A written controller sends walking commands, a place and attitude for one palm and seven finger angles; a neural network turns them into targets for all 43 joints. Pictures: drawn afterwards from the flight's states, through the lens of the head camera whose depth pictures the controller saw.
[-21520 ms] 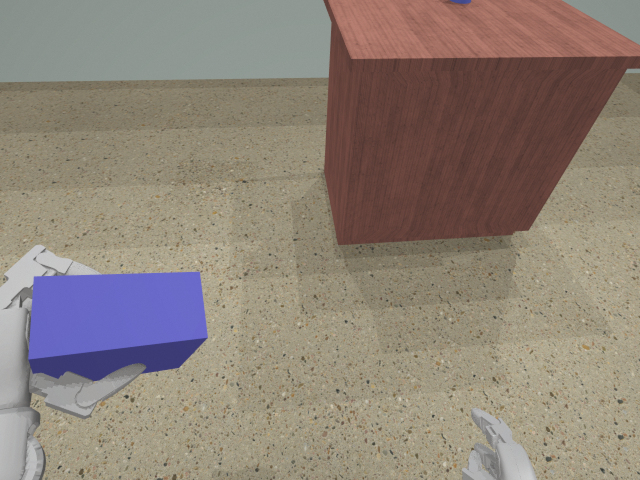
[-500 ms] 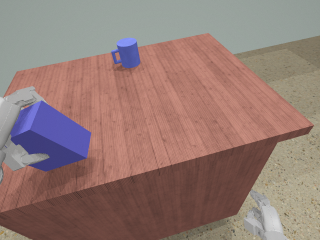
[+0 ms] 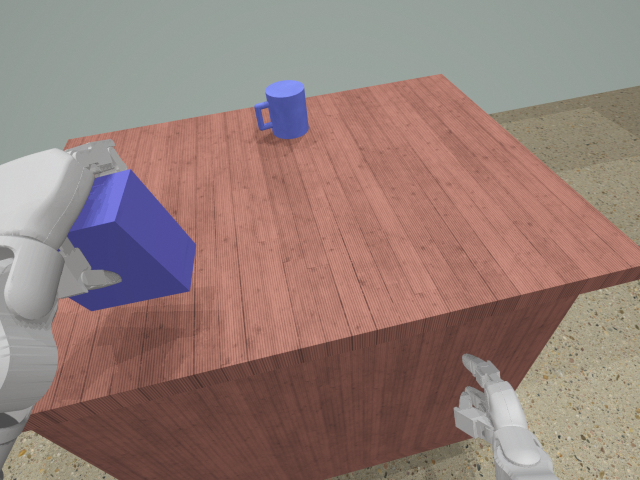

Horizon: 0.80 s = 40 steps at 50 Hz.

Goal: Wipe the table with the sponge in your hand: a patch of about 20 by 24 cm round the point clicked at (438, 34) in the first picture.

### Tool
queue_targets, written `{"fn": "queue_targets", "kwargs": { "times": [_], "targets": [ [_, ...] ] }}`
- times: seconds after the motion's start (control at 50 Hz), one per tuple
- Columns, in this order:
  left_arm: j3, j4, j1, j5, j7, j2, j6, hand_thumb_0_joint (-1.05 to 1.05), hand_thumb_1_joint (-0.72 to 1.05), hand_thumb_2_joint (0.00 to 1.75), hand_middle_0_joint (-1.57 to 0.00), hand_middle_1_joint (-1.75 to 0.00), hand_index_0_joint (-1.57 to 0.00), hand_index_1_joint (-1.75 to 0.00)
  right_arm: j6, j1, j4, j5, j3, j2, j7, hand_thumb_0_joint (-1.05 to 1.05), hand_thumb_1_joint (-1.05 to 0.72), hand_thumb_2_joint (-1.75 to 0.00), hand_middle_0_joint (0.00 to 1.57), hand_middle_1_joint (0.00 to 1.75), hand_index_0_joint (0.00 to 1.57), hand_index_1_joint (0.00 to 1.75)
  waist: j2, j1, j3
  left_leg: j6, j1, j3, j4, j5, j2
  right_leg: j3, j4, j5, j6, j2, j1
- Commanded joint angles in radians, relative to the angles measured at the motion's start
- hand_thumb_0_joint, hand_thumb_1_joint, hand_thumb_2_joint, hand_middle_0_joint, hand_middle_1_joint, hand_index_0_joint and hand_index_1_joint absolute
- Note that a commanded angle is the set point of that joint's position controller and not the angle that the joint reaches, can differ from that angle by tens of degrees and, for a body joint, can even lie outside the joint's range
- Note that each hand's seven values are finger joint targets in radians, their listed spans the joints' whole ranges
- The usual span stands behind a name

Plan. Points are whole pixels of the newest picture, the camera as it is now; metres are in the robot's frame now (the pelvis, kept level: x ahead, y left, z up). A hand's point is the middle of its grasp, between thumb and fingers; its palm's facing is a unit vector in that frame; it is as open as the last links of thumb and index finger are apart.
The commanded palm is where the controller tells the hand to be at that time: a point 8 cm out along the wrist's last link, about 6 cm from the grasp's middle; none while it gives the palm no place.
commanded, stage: turn the palm down, sponge in hand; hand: left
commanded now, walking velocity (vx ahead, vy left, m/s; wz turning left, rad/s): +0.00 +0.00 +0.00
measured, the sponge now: (122, 258) +0.26 +0.28 +0.18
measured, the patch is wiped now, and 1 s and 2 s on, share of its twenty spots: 0.00 0.00 0.15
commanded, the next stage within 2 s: move the sponge above the wiping area in 0.58 s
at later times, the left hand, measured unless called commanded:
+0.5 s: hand (117, 227) +0.24 +0.24 +0.25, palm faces +0.30 +0.00 -0.95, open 10.7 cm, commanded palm +0.19 +0.23 +0.31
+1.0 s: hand (106, 234) +0.24 +0.25 +0.24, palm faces +0.30 -0.01 -0.95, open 10.7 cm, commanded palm +0.19 +0.24 +0.30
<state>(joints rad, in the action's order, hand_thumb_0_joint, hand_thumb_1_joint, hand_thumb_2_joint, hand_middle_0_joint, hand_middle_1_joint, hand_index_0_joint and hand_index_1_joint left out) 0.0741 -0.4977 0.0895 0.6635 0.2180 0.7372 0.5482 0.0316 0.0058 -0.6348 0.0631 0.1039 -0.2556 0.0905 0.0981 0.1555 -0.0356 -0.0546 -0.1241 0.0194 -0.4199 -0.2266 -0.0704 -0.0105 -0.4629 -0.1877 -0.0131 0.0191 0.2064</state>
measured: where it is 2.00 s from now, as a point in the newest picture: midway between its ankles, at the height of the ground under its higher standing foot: outside the picture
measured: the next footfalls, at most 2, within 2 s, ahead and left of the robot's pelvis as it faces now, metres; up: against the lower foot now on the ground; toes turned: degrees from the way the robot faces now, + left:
none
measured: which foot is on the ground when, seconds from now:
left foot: down 0.00-1.00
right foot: down 0.00-1.00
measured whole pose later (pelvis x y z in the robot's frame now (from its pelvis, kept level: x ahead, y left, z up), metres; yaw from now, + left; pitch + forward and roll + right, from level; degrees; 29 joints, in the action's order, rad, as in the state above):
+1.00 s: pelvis -0.02 -0.05 -0.01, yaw -1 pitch -6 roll +2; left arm 0.08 -0.25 0.14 0.72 0.14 0.72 0.48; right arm 0.01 0.02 -0.67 0.06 0.05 -0.30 0.10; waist 0.13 0.13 -0.02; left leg 0.02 -0.16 0.01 -0.49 -0.24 -0.01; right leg -0.03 -0.53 -0.19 -0.08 -0.04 0.24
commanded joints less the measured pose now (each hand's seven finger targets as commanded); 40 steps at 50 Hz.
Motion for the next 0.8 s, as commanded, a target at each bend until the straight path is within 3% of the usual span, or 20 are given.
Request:
{"fn": "queue_targets", "kwargs": {
  "times": [0.0,0.06,0.08,0.14,0.16,0.18,0.24,0.26,0.34,0.36,0.42,0.46,0.52,0.56,0.58,0.62,0.66,0.72,0.76,0.78],
  "targets": [
    [0.237,-0.106,0.275,0.06,-0.065,0.271,0.0,0.0,0.1,1.3,-1.2,-1.6,-1.2,-1.6,-0.055,0.239,0.182,0.001,-0.041,-0.094,-0.009,0.0,-0.9,-0.9,0.2,0.3,0.2,0.3,0.007,0.01,0.256,0.056,-0.042,-0.119,0.099,0.254,0.098,0.033,0.029,0.088,-0.055,-0.009,-0.155],
    [0.211,-0.078,0.235,0.061,-0.055,0.231,0.018,0.0,0.1,1.3,-1.2,-1.6,-1.2,-1.6,-0.055,0.305,0.203,0.017,-0.031,-0.086,-0.015,0.0,-0.9,-0.9,0.2,0.3,0.2,0.3,-0.021,0.01,0.237,0.05,-0.043,-0.106,0.089,0.216,0.089,0.072,0.045,0.069,-0.062,-0.021,-0.133],
    [0.183,-0.08,0.224,0.056,-0.052,0.207,0.011,0.0,0.1,1.3,-1.2,-1.6,-1.2,-1.6,-0.047,0.254,0.194,0.007,-0.041,-0.103,-0.012,0.0,-0.9,-0.9,0.2,0.3,0.2,0.3,-0.042,0.0,0.236,0.042,-0.052,-0.091,0.081,0.206,0.089,0.038,0.051,0.074,-0.052,-0.006,-0.137],
    [0.159,-0.095,0.213,0.073,-0.053,0.199,-0.001,0.0,0.1,1.3,-1.2,-1.6,-1.2,-1.6,-0.043,0.247,0.201,0.012,-0.044,-0.099,-0.009,0.0,-0.9,-0.9,0.2,0.3,0.2,0.3,-0.039,-0.01,0.248,0.037,-0.041,-0.085,0.075,0.18,0.081,0.045,0.055,0.053,-0.042,0.001,-0.123],
    [0.161,-0.111,0.229,0.082,-0.059,0.199,0.005,0.0,0.1,1.3,-1.2,-1.6,-1.2,-1.6,-0.06,0.313,0.217,0.023,-0.03,-0.083,-0.011,0.0,-0.9,-0.9,0.2,0.3,0.2,0.3,-0.03,-0.006,0.245,0.037,-0.04,-0.088,0.07,0.153,0.076,0.087,0.056,0.022,-0.053,-0.015,-0.116],
    [0.155,-0.124,0.238,0.082,-0.065,0.199,-0.007,0.0,0.1,1.3,-1.2,-1.6,-1.2,-1.6,-0.059,0.269,0.207,0.008,-0.042,-0.099,-0.006,0.0,-0.9,-0.9,0.2,0.3,0.2,0.3,-0.024,-0.007,0.268,0.031,-0.044,-0.08,0.063,0.163,0.076,0.062,0.051,0.04,-0.051,0.0,-0.14],
    [0.178,-0.186,0.272,0.105,-0.08,0.248,-0.028,0.0,0.1,1.3,-1.2,-1.6,-1.2,-1.6,-0.064,0.272,0.202,0.003,-0.045,-0.093,-0.001,0.0,-0.9,-0.9,0.2,0.3,0.2,0.3,0.009,-0.002,0.312,0.03,-0.017,-0.087,0.057,0.201,0.062,0.082,0.044,0.058,-0.05,0.003,-0.16],
    [0.2,-0.219,0.309,0.113,-0.09,0.274,-0.021,0.0,0.1,1.3,-1.2,-1.6,-1.2,-1.6,-0.082,0.336,0.215,0.009,-0.033,-0.08,0.0,0.0,-0.9,-0.9,0.2,0.3,0.2,0.3,0.036,0.005,0.312,0.029,-0.011,-0.09,0.049,0.188,0.056,0.132,0.048,0.031,-0.063,-0.013,-0.156],
    [0.217,-0.145,0.317,0.134,-0.11,0.299,-0.034,0.0,0.1,1.3,-1.2,-1.6,-1.2,-1.6,-0.071,0.271,0.177,-0.011,-0.045,-0.087,0.002,0.0,-0.9,-0.9,0.2,0.3,0.2,0.3,-0.002,0.006,0.295,0.031,-0.013,-0.085,0.04,0.227,0.05,0.128,0.057,0.062,-0.058,0.008,-0.162],
    [0.241,-0.134,0.326,0.133,-0.113,0.315,-0.023,0.0,0.1,1.3,-1.2,-1.6,-1.2,-1.6,-0.081,0.324,0.189,0.0,-0.037,-0.081,0.0,0.0,-0.9,-0.9,0.2,0.3,0.2,0.3,-0.003,0.015,0.278,0.034,-0.014,-0.092,0.035,0.209,0.048,0.18,0.071,0.026,-0.074,-0.006,-0.15],
    [0.218,-0.036,0.277,0.112,-0.108,0.278,-0.021,0.0,0.1,1.3,-1.2,-1.6,-1.2,-1.6,-0.062,0.259,0.163,-0.007,-0.052,-0.099,-0.004,0.0,-0.9,-0.9,0.2,0.3,0.2,0.3,-0.061,0.005,0.257,0.035,-0.046,-0.077,0.03,0.211,0.054,0.148,0.071,0.07,-0.054,0.017,-0.167],
    [0.206,-0.011,0.258,0.093,-0.095,0.245,-0.009,0.0,0.1,1.3,-1.2,-1.6,-1.2,-1.6,-0.07,0.319,0.177,0.011,-0.046,-0.084,-0.006,0.0,-0.9,-0.9,0.2,0.3,0.2,0.3,-0.068,0.003,0.217,0.039,-0.053,-0.073,0.014,0.181,0.055,0.195,0.091,0.024,-0.057,0.012,-0.128],
    [0.17,0.033,0.191,0.065,-0.069,0.209,-0.012,0.0,0.1,1.3,-1.2,-1.6,-1.2,-1.6,-0.054,0.263,0.176,0.008,-0.057,-0.103,-0.005,0.0,-0.9,-0.9,0.2,0.3,0.2,0.3,-0.124,-0.011,0.212,0.035,-0.09,-0.055,-0.001,0.148,0.061,0.162,0.091,0.012,-0.027,0.036,-0.139],
    [0.157,0.013,0.19,0.063,-0.06,0.189,-0.009,0.0,0.1,1.3,-1.2,-1.6,-1.2,-1.6,-0.068,0.325,0.198,0.023,-0.048,-0.083,-0.005,0.0,-0.9,-0.9,0.2,0.3,0.2,0.3,-0.112,-0.014,0.199,0.036,-0.088,-0.05,-0.023,0.122,0.058,0.221,0.115,-0.074,-0.032,0.036,-0.102],
    [0.146,0.003,0.19,0.057,-0.06,0.187,-0.019,0.0,0.1,1.3,-1.2,-1.6,-1.2,-1.6,-0.064,0.287,0.192,0.01,-0.06,-0.102,-0.001,0.0,-0.9,-0.9,0.2,0.3,0.2,0.3,-0.116,-0.018,0.22,0.033,-0.104,-0.045,-0.037,0.115,0.062,0.205,0.111,-0.088,-0.024,0.055,-0.126],
    [0.151,-0.046,0.198,0.068,-0.063,0.21,-0.036,0.0,0.1,1.3,-1.2,-1.6,-1.2,-1.6,-0.067,0.29,0.198,0.008,-0.063,-0.101,0.0,0.0,-0.9,-0.9,0.2,0.3,0.2,0.3,-0.08,-0.015,0.244,0.031,-0.093,-0.048,-0.038,0.109,0.055,0.203,0.103,-0.1,-0.023,0.056,-0.126],
    [0.177,-0.118,0.259,0.087,-0.08,0.249,-0.046,0.0,0.1,1.3,-1.2,-1.6,-1.2,-1.6,-0.089,0.348,0.215,0.013,-0.054,-0.082,0.005,0.0,-0.9,-0.9,0.2,0.3,0.2,0.3,-0.03,-0.009,0.249,0.034,-0.075,-0.054,-0.053,0.095,0.047,0.274,0.117,-0.18,-0.039,0.052,-0.1],
    [0.241,-0.033,0.263,0.121,-0.108,0.33,-0.064,0.0,0.1,1.3,-1.2,-1.6,-1.2,-1.6,-0.08,0.28,0.179,-0.015,-0.072,-0.106,0.01,0.0,-0.9,-0.9,0.2,0.3,0.2,0.3,-0.067,0.0,0.258,0.037,-0.102,-0.062,-0.065,0.122,0.049,0.275,0.102,-0.156,-0.043,0.068,-0.135],
    [0.274,-0.063,0.341,0.134,-0.127,0.377,-0.071,0.0,0.1,1.3,-1.2,-1.6,-1.2,-1.6,-0.088,0.325,0.185,-0.004,-0.066,-0.095,0.011,0.0,-0.9,-0.9,0.2,0.3,0.2,0.3,-0.02,0.009,0.258,0.039,-0.077,-0.07,-0.059,0.108,0.04,0.318,0.116,-0.203,-0.06,0.054,-0.11],
    [0.251,-0.025,0.362,0.128,-0.139,0.354,-0.072,0.0,0.1,1.3,-1.2,-1.6,-1.2,-1.6,-0.083,0.295,0.17,-0.016,-0.078,-0.104,0.012,0.0,-0.9,-0.9,0.2,0.3,0.2,0.3,-0.006,0.006,0.267,0.042,-0.093,-0.067,-0.065,0.115,0.048,0.292,0.104,-0.192,-0.058,0.07,-0.136]
  ]
}}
